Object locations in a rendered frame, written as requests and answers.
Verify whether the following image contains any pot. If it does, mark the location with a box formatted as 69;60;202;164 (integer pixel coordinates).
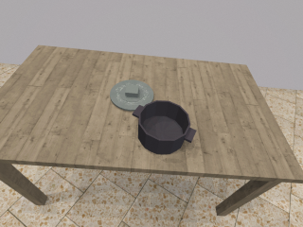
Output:
132;100;196;155

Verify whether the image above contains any table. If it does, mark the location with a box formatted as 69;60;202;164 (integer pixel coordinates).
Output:
0;45;303;217

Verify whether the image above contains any lid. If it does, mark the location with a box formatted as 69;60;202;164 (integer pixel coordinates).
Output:
110;79;154;112

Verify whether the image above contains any knob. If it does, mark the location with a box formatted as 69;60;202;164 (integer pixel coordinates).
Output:
125;84;139;96

